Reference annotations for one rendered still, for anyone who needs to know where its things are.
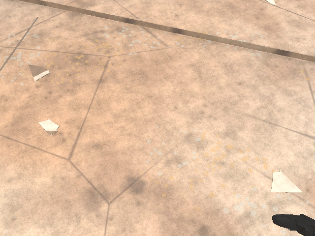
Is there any right robot hand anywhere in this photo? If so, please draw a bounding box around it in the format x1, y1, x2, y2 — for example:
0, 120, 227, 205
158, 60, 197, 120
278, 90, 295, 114
272, 213, 315, 236

